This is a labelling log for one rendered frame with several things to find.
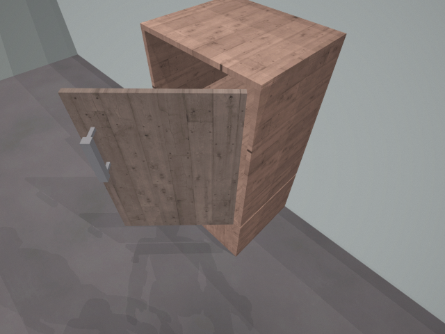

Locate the handle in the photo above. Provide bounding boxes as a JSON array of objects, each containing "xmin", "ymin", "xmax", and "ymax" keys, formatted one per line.
[{"xmin": 80, "ymin": 127, "xmax": 111, "ymax": 182}]

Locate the cupboard door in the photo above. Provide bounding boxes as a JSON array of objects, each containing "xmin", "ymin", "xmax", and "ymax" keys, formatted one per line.
[{"xmin": 58, "ymin": 88, "xmax": 247, "ymax": 226}]

